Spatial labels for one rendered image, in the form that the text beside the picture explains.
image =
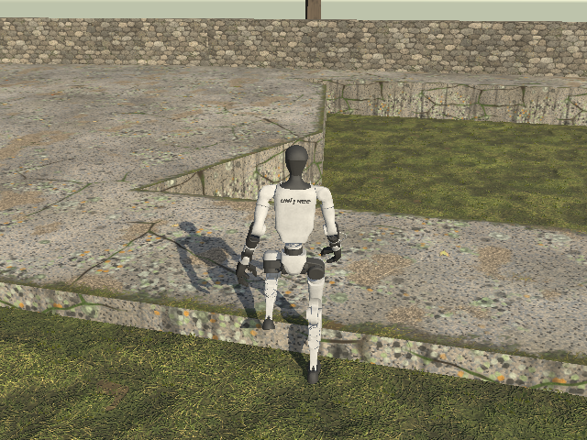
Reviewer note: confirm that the robot left forearm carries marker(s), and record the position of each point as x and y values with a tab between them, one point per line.
249	247

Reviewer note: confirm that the robot right upper arm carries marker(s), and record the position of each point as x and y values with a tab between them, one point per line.
323	194

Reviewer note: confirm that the robot right thigh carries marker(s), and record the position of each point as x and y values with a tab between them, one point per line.
315	269

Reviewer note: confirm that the right robot hand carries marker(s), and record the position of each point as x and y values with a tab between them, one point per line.
327	250

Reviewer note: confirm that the robot right forearm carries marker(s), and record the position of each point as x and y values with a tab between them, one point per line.
334	240

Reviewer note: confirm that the robot left upper arm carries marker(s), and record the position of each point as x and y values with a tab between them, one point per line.
262	206

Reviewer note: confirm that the robot left shin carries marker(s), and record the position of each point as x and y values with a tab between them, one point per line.
270	293

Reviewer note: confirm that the left robot hand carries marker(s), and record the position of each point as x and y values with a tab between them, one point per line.
240	272

